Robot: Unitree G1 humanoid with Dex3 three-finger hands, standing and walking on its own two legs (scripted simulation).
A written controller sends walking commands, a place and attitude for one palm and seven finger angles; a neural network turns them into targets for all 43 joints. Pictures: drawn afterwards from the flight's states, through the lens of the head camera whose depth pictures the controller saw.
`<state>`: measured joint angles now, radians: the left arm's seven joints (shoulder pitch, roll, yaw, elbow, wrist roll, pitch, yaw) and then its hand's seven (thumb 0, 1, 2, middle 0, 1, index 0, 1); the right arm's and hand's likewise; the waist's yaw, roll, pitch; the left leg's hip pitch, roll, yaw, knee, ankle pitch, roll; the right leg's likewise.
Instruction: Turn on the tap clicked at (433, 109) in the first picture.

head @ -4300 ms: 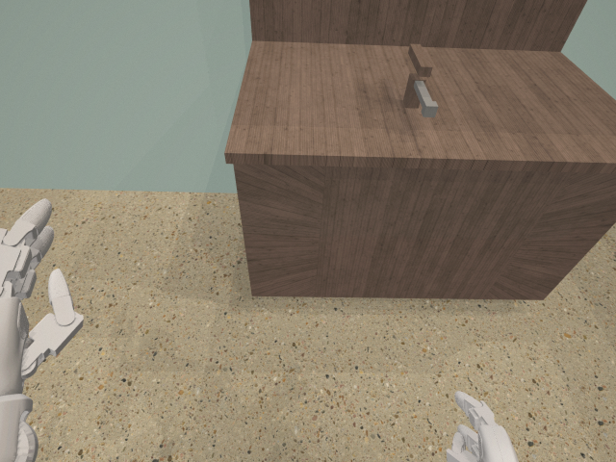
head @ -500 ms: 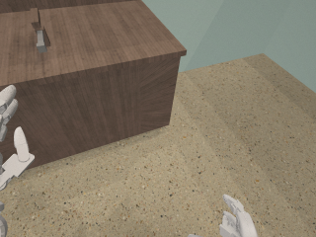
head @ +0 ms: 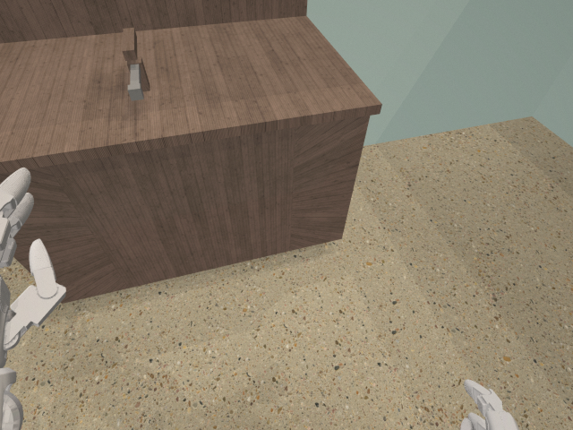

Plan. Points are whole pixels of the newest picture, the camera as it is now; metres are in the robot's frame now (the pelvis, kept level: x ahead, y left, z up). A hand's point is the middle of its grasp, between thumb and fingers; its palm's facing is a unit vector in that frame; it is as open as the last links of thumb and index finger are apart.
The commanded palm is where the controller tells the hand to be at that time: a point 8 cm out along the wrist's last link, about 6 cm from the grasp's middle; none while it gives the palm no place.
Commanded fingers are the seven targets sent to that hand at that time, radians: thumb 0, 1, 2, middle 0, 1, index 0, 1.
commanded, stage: take the last steps up to it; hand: left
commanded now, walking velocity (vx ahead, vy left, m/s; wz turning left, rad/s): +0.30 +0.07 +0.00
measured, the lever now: (135, 92) +0.80 +0.41 +0.04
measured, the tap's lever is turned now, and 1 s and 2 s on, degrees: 0 0 0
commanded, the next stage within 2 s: come to a stop and stand still in 1.74 s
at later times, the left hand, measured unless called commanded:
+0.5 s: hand (72, 232) +0.29 +0.27 +0.16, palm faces +0.42 -0.80 -0.42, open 7.4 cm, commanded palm +0.23 +0.30 +0.18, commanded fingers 0.00 0.90 0.90 -0.20 -0.30 -0.20 -0.30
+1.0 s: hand (98, 159) +0.40 +0.28 +0.17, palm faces +0.35 -0.81 -0.47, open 7.4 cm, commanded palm +0.35 +0.33 +0.18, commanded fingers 0.00 0.90 0.90 -0.20 -0.30 -0.20 -0.30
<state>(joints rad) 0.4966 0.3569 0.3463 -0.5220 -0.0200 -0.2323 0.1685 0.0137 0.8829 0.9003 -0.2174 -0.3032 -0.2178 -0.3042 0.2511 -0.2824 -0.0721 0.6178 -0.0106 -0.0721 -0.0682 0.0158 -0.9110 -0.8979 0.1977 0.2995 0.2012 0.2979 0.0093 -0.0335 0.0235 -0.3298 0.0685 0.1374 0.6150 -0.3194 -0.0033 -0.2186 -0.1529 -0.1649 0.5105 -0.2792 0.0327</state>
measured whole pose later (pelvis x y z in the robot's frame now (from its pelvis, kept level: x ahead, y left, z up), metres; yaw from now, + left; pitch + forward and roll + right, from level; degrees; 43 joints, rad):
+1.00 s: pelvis +0.18 +0.05 -0.01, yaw -2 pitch +0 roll -1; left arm 0.50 0.40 0.37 -0.53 -0.02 -0.23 0.15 0.01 0.89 0.90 -0.21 -0.30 -0.21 -0.30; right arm 0.23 -0.11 0.04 0.60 -0.01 -0.10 -0.05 0.01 -0.90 -0.90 0.20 0.30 0.21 0.30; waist 0.00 0.03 0.05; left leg -0.23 0.12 0.15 0.56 -0.32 -0.02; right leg -0.35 -0.05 -0.17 0.61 -0.32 0.03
